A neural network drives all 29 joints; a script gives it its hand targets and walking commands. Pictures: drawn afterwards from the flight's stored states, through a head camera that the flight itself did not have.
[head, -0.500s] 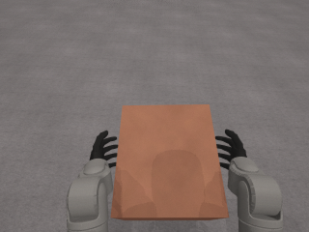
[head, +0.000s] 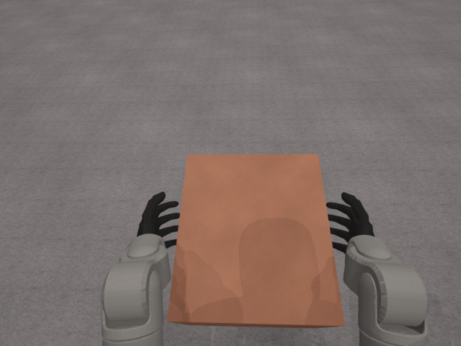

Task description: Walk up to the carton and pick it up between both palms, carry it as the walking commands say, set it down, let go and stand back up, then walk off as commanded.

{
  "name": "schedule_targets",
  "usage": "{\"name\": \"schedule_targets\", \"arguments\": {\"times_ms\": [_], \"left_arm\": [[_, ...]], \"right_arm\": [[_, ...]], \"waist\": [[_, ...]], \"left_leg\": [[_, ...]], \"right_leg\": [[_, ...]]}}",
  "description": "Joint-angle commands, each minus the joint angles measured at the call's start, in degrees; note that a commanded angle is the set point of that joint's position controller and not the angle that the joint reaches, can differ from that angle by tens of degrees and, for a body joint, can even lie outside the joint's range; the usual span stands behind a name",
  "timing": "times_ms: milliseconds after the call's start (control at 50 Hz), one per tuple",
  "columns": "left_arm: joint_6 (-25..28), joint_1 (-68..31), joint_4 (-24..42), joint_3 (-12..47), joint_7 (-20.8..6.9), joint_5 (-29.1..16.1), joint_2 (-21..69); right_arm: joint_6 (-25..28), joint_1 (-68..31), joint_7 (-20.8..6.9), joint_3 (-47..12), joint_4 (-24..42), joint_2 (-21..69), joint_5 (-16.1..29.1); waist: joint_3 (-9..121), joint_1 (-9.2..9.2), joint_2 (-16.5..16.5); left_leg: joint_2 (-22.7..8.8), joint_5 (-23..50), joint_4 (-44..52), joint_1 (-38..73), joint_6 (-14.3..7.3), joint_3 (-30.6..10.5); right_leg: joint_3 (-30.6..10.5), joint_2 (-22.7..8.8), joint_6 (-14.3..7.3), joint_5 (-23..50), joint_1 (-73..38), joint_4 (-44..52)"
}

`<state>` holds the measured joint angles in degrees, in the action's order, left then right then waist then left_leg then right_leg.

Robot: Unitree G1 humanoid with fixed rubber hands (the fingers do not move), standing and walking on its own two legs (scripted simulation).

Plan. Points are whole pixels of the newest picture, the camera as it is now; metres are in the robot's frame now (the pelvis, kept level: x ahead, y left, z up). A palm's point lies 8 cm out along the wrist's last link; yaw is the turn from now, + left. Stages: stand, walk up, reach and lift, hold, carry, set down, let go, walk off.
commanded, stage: carry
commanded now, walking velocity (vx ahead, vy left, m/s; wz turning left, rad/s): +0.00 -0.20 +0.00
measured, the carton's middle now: (251, 242) +0.30 -0.01 +0.02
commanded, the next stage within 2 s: none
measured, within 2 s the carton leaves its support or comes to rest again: neither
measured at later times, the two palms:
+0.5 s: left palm (257, 279) +0.20 -0.01 +0.10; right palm out of the picture +0.19 -0.31 +0.09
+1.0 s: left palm (363, 325) +0.14 -0.13 +0.12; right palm out of the picture +0.14 -0.43 +0.12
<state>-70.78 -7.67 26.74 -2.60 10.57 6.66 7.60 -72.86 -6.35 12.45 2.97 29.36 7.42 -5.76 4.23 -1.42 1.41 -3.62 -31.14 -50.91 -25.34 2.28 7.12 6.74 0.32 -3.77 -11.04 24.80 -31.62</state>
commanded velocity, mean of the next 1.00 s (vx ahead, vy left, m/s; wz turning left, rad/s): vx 0.00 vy -0.20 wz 0.00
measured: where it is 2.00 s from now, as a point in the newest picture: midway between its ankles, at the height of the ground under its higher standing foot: outside the picture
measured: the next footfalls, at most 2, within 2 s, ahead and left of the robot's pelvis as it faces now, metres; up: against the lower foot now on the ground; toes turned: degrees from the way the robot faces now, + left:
left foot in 0.06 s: +0.01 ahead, +0.08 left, +0.00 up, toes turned +10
right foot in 0.40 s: +0.03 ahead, -0.27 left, +0.00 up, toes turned -5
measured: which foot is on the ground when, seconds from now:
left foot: up 0.00-0.04, down 0.06-0.40, up 0.42-0.68, down 0.70-1.00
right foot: down 0.00-0.08, up 0.10-0.38, down 0.40-0.70, up 0.72-1.00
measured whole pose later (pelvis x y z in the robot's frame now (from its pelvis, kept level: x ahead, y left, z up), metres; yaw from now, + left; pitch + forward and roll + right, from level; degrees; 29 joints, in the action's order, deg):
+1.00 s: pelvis -0.11 -0.29 +0.01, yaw +0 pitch +4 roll -2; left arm -72.8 -6.7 30.6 -2.1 12.5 6.2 7.5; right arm -72.3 -6.5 10.8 2.5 29.4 7.5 -6.5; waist 5.3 0.5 0.6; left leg -11.6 -14.3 -31.6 -20.1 5.0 6.1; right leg 3.1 -3.2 2.0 -18.3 24.4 -37.0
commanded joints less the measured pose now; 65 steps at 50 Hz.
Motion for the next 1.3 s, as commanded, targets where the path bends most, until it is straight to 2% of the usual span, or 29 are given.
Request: {"name": "schedule_targets", "arguments": {"times_ms": [0,40,60,80,100,140,180,340,380,400,420,500,640,660,680,700,720,760,780,860,940,980,1000,1020,1040,1060,1140,1240,1280], "left_arm": [[0.08,-14.81,2.36,33.66,-12.9,-20.18,55.34],[-0.17,-15.44,2.38,34.45,-12.51,-20.16,54.84],[-0.51,-16.66,3.14,35.35,-12.54,-20.71,54.77],[-0.74,-21.48,5.75,36.64,-12.97,-21.73,54.85],[-0.63,-23.7,6.39,37.01,-12.94,-21.98,55.94],[-0.37,-23.4,6.27,37.84,-13.21,-23.09,56.89],[-0.69,-20.45,5.04,38.04,-13.13,-23.2,56.38],[-2.44,-17.02,4.33,35.58,-12.16,-21.45,52.95],[-2.69,-16.11,3.56,34.43,-12.54,-21.13,51.57],[-2.63,-16.49,2.78,33.86,-12.71,-20.54,50.33],[-2.02,-16.53,2.8,33.26,-12.93,-21.3,52.67],[0.23,-18.82,4.22,32.67,-13.79,-21.07,57.03],[0.19,-14.51,2.98,34.41,-12.86,-20.66,54.91],[0.07,-14.66,2.77,34.77,-12.68,-20.63,54.57],[-0.07,-15.83,2.94,35.26,-12.48,-20.65,54.39],[-0.5,-18.39,5.12,36.49,-12.83,-21.78,54.44],[-0.41,-22.61,6.98,37.27,-12.89,-22.24,55.37],[-0.03,-23.45,7.45,38.13,-13.2,-23.28,56.69],[-0.1,-22.4,7.15,38.5,-13.22,-23.6,56.84],[-1.02,-19.24,5.77,38.35,-12.55,-23.26,55.12],[-2.09,-17.97,5.67,36.72,-12.05,-22.0,53.14],[-2.48,-16.47,4.83,35.62,-12.14,-21.49,52.42],[-2.57,-15.9,4.41,34.94,-12.29,-21.27,51.7],[-2.65,-15.73,4.03,34.48,-12.6,-21.2,50.94],[-2.25,-15.81,2.18,33.46,-12.68,-20.59,50.68],[-1.72,-16.31,4.0,33.37,-13.01,-21.6,53.04],[0.59,-18.03,4.73,32.54,-13.71,-21.08,57.05],[0.56,-14.19,3.32,33.6,-13.15,-20.61,55.06],[0.29,-14.25,3.4,34.81,-12.8,-20.89,54.76]], "right_arm": [[1.1,-22.36,-16.04,-37.09,3.78,52.52,23.45],[1.01,-21.03,-16.3,-36.29,2.12,52.53,22.96],[0.94,-19.64,-16.38,-35.3,0.78,52.15,22.17],[1.32,-18.07,-16.35,-33.6,-1.03,52.13,20.83],[1.61,-19.71,-16.53,-33.58,0.58,53.0,21.26],[2.18,-20.36,-16.44,-33.6,2.28,53.43,20.74],[2.16,-19.3,-16.25,-33.07,2.44,52.67,20.24],[0.32,-18.33,-15.28,-32.92,3.04,50.43,19.96],[0.14,-18.06,-15.18,-33.03,2.56,49.86,19.85],[0.02,-17.28,-15.23,-33.63,2.41,49.46,19.93],[-0.12,-22.0,-15.41,-36.19,4.81,51.06,21.94],[1.46,-25.96,-16.25,-39.61,6.53,56.06,24.54],[1.25,-20.73,-16.06,-36.6,2.75,52.82,23.05],[1.21,-20.15,-16.2,-36.24,1.89,52.91,22.73],[1.1,-19.93,-16.39,-35.85,1.04,52.85,22.54],[1.25,-17.82,-16.38,-34.26,-0.71,52.44,21.25],[1.58,-19.39,-16.53,-33.67,0.13,53.22,21.45],[2.3,-19.85,-16.52,-33.65,1.8,54.15,20.82],[2.53,-19.4,-16.51,-33.53,2.39,53.91,20.65],[1.81,-17.77,-15.92,-32.4,2.96,51.6,19.93],[0.75,-17.43,-15.44,-32.7,3.0,50.74,19.88],[0.4,-17.61,-15.25,-33.07,2.87,50.42,19.88],[0.32,-17.57,-15.21,-33.18,2.73,50.22,19.87],[0.24,-17.29,-15.15,-33.21,2.36,50.07,19.88],[0.07,-18.57,-15.26,-34.47,2.82,49.51,20.42],[0.17,-22.48,-15.59,-36.93,5.15,52.43,22.65],[1.82,-25.89,-16.34,-39.88,6.58,56.46,24.86],[1.6,-22.29,-15.98,-37.68,3.88,53.41,23.67],[1.43,-20.01,-16.13,-36.45,2.28,53.02,22.87]], "waist": [[16.8,1.89,-10.27],[17.2,1.23,-5.24],[13.72,0.71,5.06],[9.46,-0.06,16.16],[9.64,0.41,12.73],[9.82,0.47,4.93],[9.93,0.9,6.28],[11.06,1.33,13.38],[12.44,1.52,3.26],[12.41,1.26,-13.57],[13.3,1.67,-20.21],[12.5,1.31,-11.45],[16.84,1.76,-9.12],[17.5,1.35,-6.93],[15.73,1.31,-1.13],[11.4,0.21,13.26],[8.84,0.3,15.49],[9.65,0.6,5.06],[9.41,0.6,4.44],[10.09,0.69,9.13],[9.82,0.4,14.42],[10.73,1.35,12.73],[11.62,1.44,8.16],[12.44,1.26,-2.14],[12.57,1.5,-18.51],[13.05,1.63,-19.47],[12.77,1.28,-11.92],[15.69,2.25,-11.89],[17.14,1.54,-8.5]], "left_leg": [[0.8,3.01,14.34,5.51,-1.36,1.11],[-3.96,16.75,30.91,18.5,-2.07,-0.79],[-15.07,15.88,35.62,23.15,-5.75,-16.15],[-27.28,32.68,36.51,21.07,-11.63,-27.66],[-28.86,43.55,33.52,21.82,-14.2,-25.24],[-21.75,42.0,30.83,19.53,-11.3,-14.74],[-17.05,44.33,29.07,19.16,-8.07,-8.47],[-14.6,30.82,23.65,11.98,-3.44,-5.98],[-9.87,21.43,14.13,5.99,0.1,-2.25],[-3.18,2.63,5.16,-5.97,3.09,2.69],[-1.59,-7.49,-6.7,-5.21,2.02,-0.57],[-2.13,2.33,-14.21,-4.51,0.58,-3.22],[1.25,7.1,20.08,8.61,-1.61,2.33],[-1.47,15.97,28.99,16.32,-1.87,1.73],[-8.99,14.94,34.07,23.59,-3.42,-7.74],[-23.99,26.49,36.0,24.91,-9.24,-24.9],[-30.38,39.93,35.83,22.96,-14.38,-27.4],[-23.22,42.27,31.88,20.33,-12.4,-16.17],[-20.03,41.78,31.15,19.42,-10.46,-11.85],[-14.75,44.42,28.4,17.14,-6.7,-5.36],[-15.15,34.6,27.24,13.9,-5.04,-6.26],[-13.83,28.57,22.85,11.19,-2.73,-5.18],[-11.52,25.55,18.33,8.71,-0.84,-3.38],[-8.04,15.0,10.97,3.07,1.12,-0.98],[-2.13,-1.97,3.32,-6.8,3.2,3.92],[-1.53,-6.95,-9.4,-4.33,1.95,-1.38],[-2.04,2.35,-12.97,-3.81,0.61,-2.35],[1.15,0.77,8.68,3.12,-1.3,0.44],[0.53,11.73,25.01,12.59,-1.58,3.09]], "right_leg": [[-14.1,-14.72,-6.91,11.58,-13.6,10.52],[-10.71,-11.94,-2.36,6.12,-6.79,7.42],[-6.25,-6.38,2.13,0.85,4.94,0.11],[-2.69,-2.43,4.77,-12.66,14.7,-9.83],[-7.24,-3.5,4.91,-15.81,16.62,-19.59],[-10.03,-4.99,5.19,-10.92,14.52,-27.69],[-8.15,-4.13,5.66,-7.09,12.92,-25.42],[0.93,-0.27,5.69,-5.8,-3.53,2.17],[-4.17,-5.09,4.98,1.12,-13.12,12.13],[-19.75,-17.94,1.09,13.27,-17.41,15.71],[-20.06,-19.63,-5.17,21.58,-13.29,11.87],[-8.89,-12.51,-5.19,12.25,-11.0,9.76],[-13.48,-13.91,-6.04,10.02,-13.36,10.94],[-11.54,-12.76,-3.51,7.51,-9.63,9.62],[-9.49,-9.57,-0.15,3.13,-0.4,4.92],[-3.05,-3.24,4.06,-5.75,12.68,-4.0],[-5.2,-2.69,5.05,-15.62,18.2,-15.79],[-9.81,-5.19,5.22,-11.08,14.7,-26.42],[-9.59,-5.06,5.26,-7.85,14.11,-27.78],[-3.82,-2.35,6.04,-6.8,8.39,-19.41],[-0.24,-1.17,6.27,-9.94,1.81,-6.39],[0.92,-0.27,5.44,-4.76,-5.37,4.21],[-0.46,-1.67,5.3,-1.89,-10.59,9.26],[-9.03,-9.67,4.38,7.64,-15.08,13.51],[-20.89,-20.41,-2.18,19.8,-17.37,14.52],[-18.2,-18.45,-6.01,25.07,-13.49,10.85],[-7.82,-12.03,-5.32,13.25,-11.47,9.32],[-14.42,-15.01,-7.55,11.85,-13.42,11.26],[-12.27,-13.11,-4.9,8.8,-11.84,10.27]]}}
